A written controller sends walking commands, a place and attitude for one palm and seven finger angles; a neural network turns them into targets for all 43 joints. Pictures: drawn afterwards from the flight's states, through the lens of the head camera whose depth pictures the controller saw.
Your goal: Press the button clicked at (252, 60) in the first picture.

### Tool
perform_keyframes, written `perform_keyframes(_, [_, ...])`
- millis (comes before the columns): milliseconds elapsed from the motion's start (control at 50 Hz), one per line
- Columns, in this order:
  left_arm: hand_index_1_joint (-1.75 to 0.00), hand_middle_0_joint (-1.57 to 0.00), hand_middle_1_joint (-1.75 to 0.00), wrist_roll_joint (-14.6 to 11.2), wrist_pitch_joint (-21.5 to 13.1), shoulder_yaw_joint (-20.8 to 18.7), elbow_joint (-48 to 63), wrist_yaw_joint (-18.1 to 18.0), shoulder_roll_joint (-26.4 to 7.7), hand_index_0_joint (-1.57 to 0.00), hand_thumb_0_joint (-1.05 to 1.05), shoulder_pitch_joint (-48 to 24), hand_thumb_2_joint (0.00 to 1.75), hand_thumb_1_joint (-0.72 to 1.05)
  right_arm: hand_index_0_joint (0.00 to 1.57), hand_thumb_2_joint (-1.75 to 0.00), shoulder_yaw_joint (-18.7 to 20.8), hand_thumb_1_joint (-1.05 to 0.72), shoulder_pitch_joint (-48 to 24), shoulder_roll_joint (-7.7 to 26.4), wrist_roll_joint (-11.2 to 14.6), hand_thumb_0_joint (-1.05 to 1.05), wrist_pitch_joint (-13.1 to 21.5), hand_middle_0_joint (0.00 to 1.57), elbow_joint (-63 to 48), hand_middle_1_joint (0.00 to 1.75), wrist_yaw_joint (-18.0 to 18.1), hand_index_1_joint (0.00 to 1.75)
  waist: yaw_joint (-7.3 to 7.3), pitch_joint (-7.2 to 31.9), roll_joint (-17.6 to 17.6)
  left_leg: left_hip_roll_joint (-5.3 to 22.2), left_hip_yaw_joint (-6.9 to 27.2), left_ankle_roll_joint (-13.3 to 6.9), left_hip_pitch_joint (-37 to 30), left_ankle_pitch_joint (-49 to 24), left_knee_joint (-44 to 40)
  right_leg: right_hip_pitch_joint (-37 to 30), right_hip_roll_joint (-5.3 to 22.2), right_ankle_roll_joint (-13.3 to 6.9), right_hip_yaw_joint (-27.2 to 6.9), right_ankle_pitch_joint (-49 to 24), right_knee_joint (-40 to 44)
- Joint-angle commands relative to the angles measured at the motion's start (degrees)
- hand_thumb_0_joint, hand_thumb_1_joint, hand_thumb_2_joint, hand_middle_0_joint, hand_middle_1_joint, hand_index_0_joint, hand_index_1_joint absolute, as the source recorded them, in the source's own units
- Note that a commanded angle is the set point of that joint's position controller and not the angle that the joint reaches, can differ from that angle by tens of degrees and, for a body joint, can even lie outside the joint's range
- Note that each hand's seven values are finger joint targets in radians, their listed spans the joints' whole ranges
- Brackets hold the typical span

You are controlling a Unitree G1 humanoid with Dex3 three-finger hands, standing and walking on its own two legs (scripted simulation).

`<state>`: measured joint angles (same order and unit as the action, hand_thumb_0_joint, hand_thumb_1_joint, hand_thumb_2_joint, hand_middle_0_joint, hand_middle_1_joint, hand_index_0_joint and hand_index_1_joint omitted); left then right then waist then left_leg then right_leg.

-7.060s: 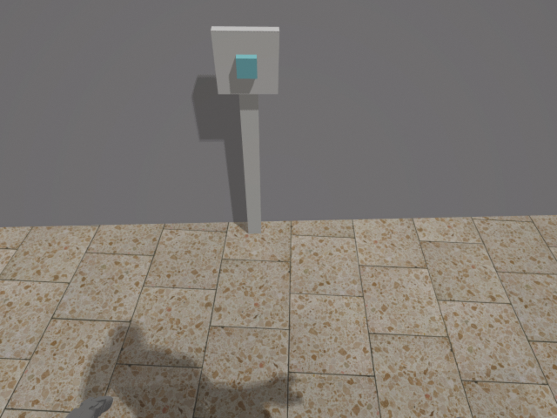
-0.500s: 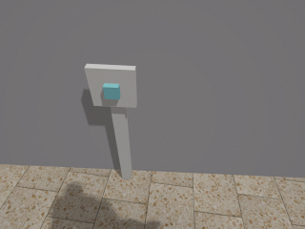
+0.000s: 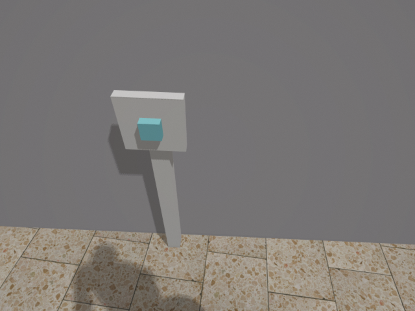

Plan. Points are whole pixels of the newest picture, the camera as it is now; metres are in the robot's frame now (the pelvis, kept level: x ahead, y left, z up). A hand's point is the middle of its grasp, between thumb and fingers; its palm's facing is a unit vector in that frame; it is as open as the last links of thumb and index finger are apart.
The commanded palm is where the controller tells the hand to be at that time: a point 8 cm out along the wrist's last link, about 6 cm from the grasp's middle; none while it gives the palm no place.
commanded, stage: shuffle to correct the standing spot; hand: left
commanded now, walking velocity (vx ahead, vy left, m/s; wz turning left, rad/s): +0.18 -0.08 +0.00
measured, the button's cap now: (151, 128) +0.54 +0.19 +0.05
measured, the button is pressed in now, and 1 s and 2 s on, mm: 0 0 0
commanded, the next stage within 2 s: come to a stop and stand still in 0.08 s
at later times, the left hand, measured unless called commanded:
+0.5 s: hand out of the picture +0.16 +0.17 -0.17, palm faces +0.06 -0.97 -0.25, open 7.3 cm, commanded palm none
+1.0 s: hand out of the picture +0.02 +0.19 -0.17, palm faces +0.05 -0.98 -0.20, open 7.3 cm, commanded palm none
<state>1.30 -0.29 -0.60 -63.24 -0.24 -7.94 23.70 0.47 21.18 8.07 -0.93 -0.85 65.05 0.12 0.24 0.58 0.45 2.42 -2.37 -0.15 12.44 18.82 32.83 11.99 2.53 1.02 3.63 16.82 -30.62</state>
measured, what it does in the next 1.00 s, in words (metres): steps on the spot: right foot, then left foot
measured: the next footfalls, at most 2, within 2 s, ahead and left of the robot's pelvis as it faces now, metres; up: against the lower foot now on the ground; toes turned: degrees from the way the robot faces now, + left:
right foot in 0.36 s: +0.16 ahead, -0.13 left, +0.00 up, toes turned -9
left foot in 0.66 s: +0.13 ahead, +0.09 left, +0.00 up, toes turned +4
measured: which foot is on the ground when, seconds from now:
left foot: down 0.00-0.38, up 0.40-0.64, down 0.66-1.00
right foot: down 0.00-0.14, up 0.16-0.34, down 0.36-0.68, up 0.70-0.92, down 0.94-1.00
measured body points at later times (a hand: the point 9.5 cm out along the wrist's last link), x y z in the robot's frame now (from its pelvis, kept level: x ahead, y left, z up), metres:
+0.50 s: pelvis +0.09 -0.02 +0.00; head +0.11 -0.03 +0.44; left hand +0.15 +0.22 -0.15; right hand +0.04 -0.23 -0.17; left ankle +0.02 +0.10 -0.70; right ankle +0.12 -0.12 -0.73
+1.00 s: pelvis +0.04 +0.02 +0.01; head +0.05 +0.02 +0.46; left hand +0.02 +0.24 -0.15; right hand +0.10 -0.21 -0.15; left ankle +0.09 +0.09 -0.73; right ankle +0.00 -0.11 -0.73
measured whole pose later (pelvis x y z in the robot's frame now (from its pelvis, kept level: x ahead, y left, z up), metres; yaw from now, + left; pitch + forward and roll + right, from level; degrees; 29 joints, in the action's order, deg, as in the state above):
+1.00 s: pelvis +0.04 +0.02 +0.01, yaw +0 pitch -1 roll +0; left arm 1.3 1.2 -1.0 -62.7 -2.2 -7.8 18.7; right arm 2.1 10.6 9.4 -0.2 0.2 61.1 1.3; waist 0.8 -1.7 0.3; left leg -1.4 -9.0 -4.7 14.5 9.5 24.1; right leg 7.8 3.0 2.0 1.8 16.9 -25.4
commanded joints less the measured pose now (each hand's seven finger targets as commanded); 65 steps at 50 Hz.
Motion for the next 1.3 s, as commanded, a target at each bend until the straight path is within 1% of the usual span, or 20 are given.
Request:
perform_keyframes(0, [-0.30,-0.20,-0.30,-0.24,-1.30,-2.41,1.04,-1.39,-8.28,-0.20,0.00,6.25,0.90,0.90,0.20,-0.90,1.52,-0.90,-1.39,3.94,0.17,0.00,1.88,0.20,-4.42,0.30,0.59,0.30,0.52,-8.97,-10.76,-0.12,-3.11,-1.23,11.06,4.58,3.11,1.13,9.26,-7.37,-14.11,14.97,15.22])
perform_keyframes(60, [-0.30,-0.20,-0.30,-0.22,-1.30,-2.42,1.78,-1.34,-6.34,-0.20,0.00,3.50,0.90,0.90,0.20,-0.90,1.57,-0.90,2.62,3.07,0.22,0.00,2.57,0.20,-3.07,0.30,0.71,0.30,-2.22,-8.57,-4.07,1.06,-2.08,-1.61,2.79,0.96,-2.57,6.56,5.99,-6.56,-8.37,8.51,8.97])
perform_keyframes(100, [-0.30,-0.20,-0.30,-0.09,-1.40,-1.66,2.42,-0.95,-2.56,-0.20,0.00,1.39,0.90,0.90,0.20,-0.90,2.58,-0.90,10.45,7.22,0.08,0.00,3.48,0.20,0.48,0.30,1.35,0.30,-4.50,-6.15,11.18,10.84,11.47,-5.12,-8.26,-10.39,-11.67,14.31,-1.44,-2.59,2.06,1.40,-8.65])
perform_keyframes(120, [-0.30,-0.20,-0.30,0.18,-1.54,-1.22,3.79,-0.91,-1.59,-0.20,0.00,-1.09,0.90,0.90,0.20,-0.90,3.34,-0.90,14.44,9.74,-0.23,0.00,3.60,0.20,2.12,0.30,2.01,0.30,-5.70,-6.85,18.13,17.22,19.29,-9.22,-14.52,-21.26,-14.92,23.14,-2.89,-1.43,4.45,9.68,-17.29])
perform_keyframes(180, [-0.30,-0.20,-0.30,0.25,-1.47,-1.92,5.79,-0.28,-1.47,-0.20,0.00,-6.89,0.90,0.90,0.20,-0.90,2.50,-0.90,13.49,7.97,-0.78,0.00,3.97,0.20,2.12,0.30,3.02,0.30,-5.16,-9.40,8.88,19.80,15.69,-12.28,-14.68,-43.01,-12.50,27.81,1.97,-2.35,-0.28,13.57,-24.84])
perform_keyframes(280, [-0.30,-0.20,-0.30,-0.49,-0.71,-2.07,3.97,-0.01,0.43,-0.20,0.00,-0.10,0.90,0.90,0.20,-0.90,2.18,-0.90,2.70,7.42,0.13,0.00,3.45,0.20,-1.39,0.30,3.62,0.30,1.10,-4.62,6.91,9.37,1.90,-4.41,-2.21,-42.46,-6.26,1.54,-0.93,-1.07,4.31,-10.37,0.26])
perform_keyframes(300, [-0.30,-0.20,-0.30,-0.54,-0.95,-2.41,2.76,-0.45,-1.59,-0.20,0.00,3.93,0.90,0.90,0.20,-0.90,2.33,-0.90,2.66,7.15,0.61,0.00,3.37,0.20,-1.57,0.30,3.43,0.30,2.66,-1.62,3.11,7.30,1.11,-2.55,-0.22,-36.41,-3.05,-5.99,-0.06,-1.19,3.04,-19.69,4.40])
perform_keyframes(340, [-0.30,-0.20,-0.30,-0.47,-1.64,-3.41,1.84,-1.76,-8.68,-0.20,0.00,6.15,0.90,0.90,0.20,-0.90,1.96,-0.90,6.08,2.99,1.26,0.00,2.54,0.20,-1.40,0.30,2.90,0.30,2.01,6.56,-8.81,0.41,-2.02,1.15,7.16,1.56,8.85,-17.82,16.19,-8.49,-10.58,-55.76,2.89])
perform_keyframes(380, [-0.30,-0.20,-0.30,-0.31,-1.59,-3.50,2.96,-2.24,-10.09,-0.20,0.00,2.18,0.90,0.90,0.20,-0.90,2.49,-0.90,4.13,1.10,1.55,0.00,1.33,0.20,-2.05,0.30,3.30,0.30,1.17,2.64,-7.40,0.11,0.66,0.92,7.20,15.92,18.37,-10.92,20.30,-13.39,-9.95,-63.85,4.73])
perform_keyframes(420, [-0.30,-0.20,-0.30,-0.05,-0.89,-2.83,3.79,-2.89,-7.48,-0.20,0.00,-3.12,0.90,0.90,0.20,-0.90,2.38,-0.90,1.72,0.19,1.35,0.00,0.10,0.20,-2.05,0.30,3.09,0.30,0.76,-2.22,-12.40,1.39,1.90,0.93,8.98,16.11,22.14,-4.83,19.52,-14.20,-8.89,-58.82,6.16])
perform_keyframes(600, [-0.30,-0.20,-0.30,-0.25,1.46,-3.89,8.50,-2.57,-8.66,-0.20,0.00,-12.12,0.90,0.90,0.20,-0.90,2.98,-0.90,3.90,1.37,0.44,0.00,-0.21,0.20,-3.03,0.30,1.24,0.30,-2.42,-0.32,-7.25,0.35,-2.90,1.34,-3.63,-6.62,-3.42,6.71,12.02,-7.41,-3.40,-15.35,4.96])
perform_keyframes(620, [-0.30,-0.20,-0.30,-0.36,1.83,-3.62,9.08,-2.36,-6.62,-0.20,0.00,-11.46,0.90,0.90,0.20,-0.90,3.33,-0.90,3.65,3.40,0.30,0.00,0.26,0.20,-3.48,0.30,1.20,0.30,-2.12,-0.35,0.14,3.81,2.34,-0.09,-4.81,-8.46,-8.29,9.45,7.87,-4.63,-1.36,-6.32,1.10])
perform_keyframes(640, [-0.30,-0.20,-0.30,-0.82,2.28,-3.25,10.09,-2.20,-3.89,-0.20,0.00,-10.76,0.90,0.90,0.20,-0.90,3.82,-0.90,1.30,7.31,-0.31,0.00,0.72,0.20,-5.37,0.30,1.30,0.30,-1.47,-2.77,12.26,13.28,14.34,-4.21,1.98,-8.89,-16.82,10.69,2.06,-0.95,1.74,4.74,-4.89])
perform_keyframes(660, [-0.30,-0.20,-0.30,-0.75,2.48,-3.19,10.10,-2.18,-3.23,-0.20,0.00,-11.26,0.90,0.90,0.20,-0.90,3.94,-0.90,-3.47,9.06,-0.73,0.00,0.51,0.20,-7.15,0.30,1.28,0.30,-0.67,-5.33,14.44,17.25,17.96,-8.37,11.59,-3.55,-22.21,6.00,0.10,-0.59,0.27,9.85,-12.63])
perform_keyframes(740, [-0.30,-0.20,-0.30,0.28,2.82,-2.79,6.90,-1.65,-2.99,-0.20,0.00,-6.69,0.90,0.90,0.20,-0.90,2.76,-0.90,-10.89,7.04,-0.59,0.00,0.90,0.20,-8.65,0.30,1.68,0.30,1.90,-5.75,8.15,12.19,10.58,-7.76,11.52,0.65,-22.84,5.32,0.81,-1.00,-3.28,6.82,-20.21])
perform_keyframes(880, [-0.30,-0.20,-0.30,0.03,0.65,-1.23,4.22,-2.09,-3.65,-0.20,0.00,-3.07,0.90,0.90,0.20,-0.90,2.89,-0.90,-5.88,7.94,0.61,0.00,1.54,0.20,-5.68,0.30,1.44,0.30,0.07,0.27,1.27,8.62,7.18,-5.08,-4.86,-12.46,-16.08,-0.23,1.42,-0.32,-2.40,-3.47,9.72])
perform_keyframes(960, [-0.30,-0.20,-0.30,-0.03,-0.11,-0.63,2.07,-2.60,-5.36,-0.20,0.00,-0.58,0.90,0.90,0.20,-0.90,2.33,-0.90,-6.01,6.05,0.85,0.00,1.63,0.20,-4.88,0.30,0.85,0.30,-0.87,0.78,-0.12,4.62,3.87,-1.46,-6.50,-14.97,-14.88,-0.22,4.61,-2.28,-5.79,-9.99,10.29])
perform_keyframes(1000, [-0.30,-0.20,-0.30,-0.11,-0.42,-0.21,1.53,-2.61,-4.37,-0.20,0.00,-1.24,0.90,0.90,0.20,-0.90,2.42,-0.90,-5.95,6.55,0.74,0.00,1.45,0.20,-4.27,0.30,1.01,0.30,-1.30,-0.20,-5.66,5.06,2.98,-1.75,-7.70,-14.46,-13.93,1.27,4.30,-1.78,-5.80,-9.52,11.29])
perform_keyframes(1100, [-0.30,-0.20,-0.30,0.09,0.10,0.08,0.52,-2.58,-3.82,-0.20,0.00,0.86,0.90,0.90,0.20,-0.90,2.06,-0.90,-5.76,6.43,0.68,0.00,0.67,0.20,-2.60,0.30,0.81,0.30,-0.85,-6.61,0.02,5.35,5.36,-1.37,-2.38,2.16,-20.27,3.90,3.13,-1.49,-5.28,0.72,12.83])
perform_keyframes(1280, [-0.30,-0.20,-0.30,0.15,0.02,0.07,-0.40,-2.55,-2.93,-0.20,0.00,4.66,0.90,0.90,0.20,-0.90,1.89,-0.90,-2.56,5.06,0.43,0.00,0.05,0.20,-0.84,0.30,0.83,0.30,-0.36,-8.46,-0.24,4.27,5.31,-0.98,1.12,6.28,-20.37,5.96,2.47,-1.93,-5.55,7.35,13.94])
